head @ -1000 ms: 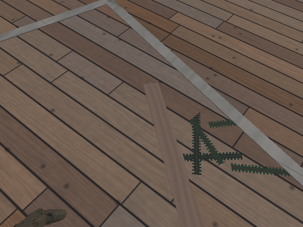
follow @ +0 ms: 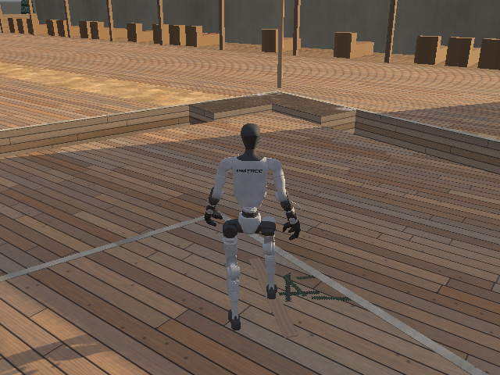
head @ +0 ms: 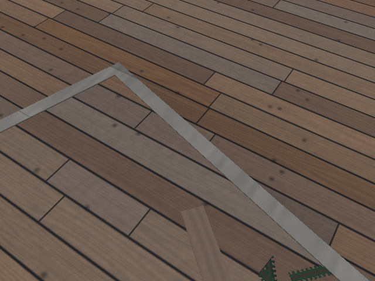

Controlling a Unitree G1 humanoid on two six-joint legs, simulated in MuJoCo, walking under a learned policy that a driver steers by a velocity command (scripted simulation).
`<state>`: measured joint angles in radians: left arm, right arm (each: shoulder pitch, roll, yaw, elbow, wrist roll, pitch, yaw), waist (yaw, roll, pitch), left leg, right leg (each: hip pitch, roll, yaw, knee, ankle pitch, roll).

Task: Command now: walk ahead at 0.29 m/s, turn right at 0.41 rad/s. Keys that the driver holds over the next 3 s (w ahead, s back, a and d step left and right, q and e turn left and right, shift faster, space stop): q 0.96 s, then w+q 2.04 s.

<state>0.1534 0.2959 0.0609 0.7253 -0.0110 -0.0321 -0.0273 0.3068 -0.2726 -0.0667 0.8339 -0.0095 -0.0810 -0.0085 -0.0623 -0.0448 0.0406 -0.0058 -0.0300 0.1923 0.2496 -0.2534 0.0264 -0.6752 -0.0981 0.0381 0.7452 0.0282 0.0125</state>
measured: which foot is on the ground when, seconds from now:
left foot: down 0.00-0.12, up 0.14-0.54, down 0.56-1.00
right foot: up 0.00-0.10, down 0.12-0.56, up 0.58-1.00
